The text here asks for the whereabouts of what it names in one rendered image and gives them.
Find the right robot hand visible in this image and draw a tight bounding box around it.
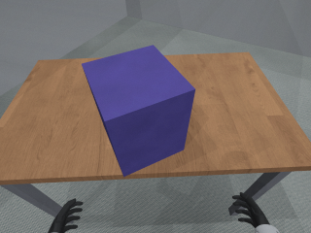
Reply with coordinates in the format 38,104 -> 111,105
232,192 -> 270,228

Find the left robot hand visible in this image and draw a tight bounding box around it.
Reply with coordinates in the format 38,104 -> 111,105
48,198 -> 84,233

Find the carton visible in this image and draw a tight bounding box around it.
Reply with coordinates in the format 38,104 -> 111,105
82,45 -> 195,177

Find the table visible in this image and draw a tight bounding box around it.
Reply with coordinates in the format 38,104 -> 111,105
0,51 -> 311,224

